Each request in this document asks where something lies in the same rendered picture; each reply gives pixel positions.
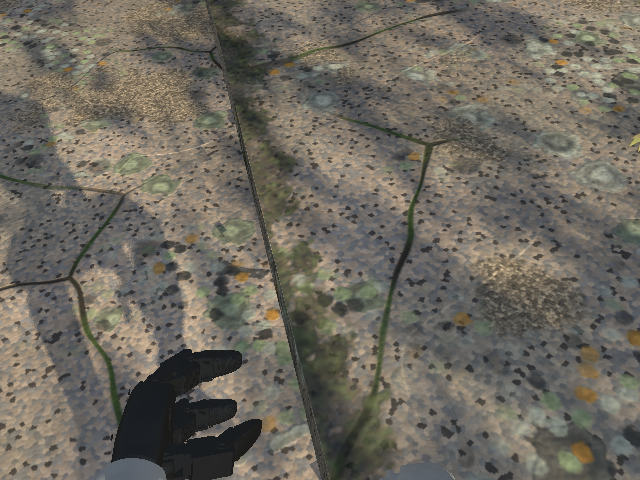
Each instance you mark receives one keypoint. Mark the left robot forearm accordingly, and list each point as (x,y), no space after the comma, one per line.
(132,469)

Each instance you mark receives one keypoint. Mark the robot left hand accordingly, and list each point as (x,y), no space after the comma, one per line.
(153,427)

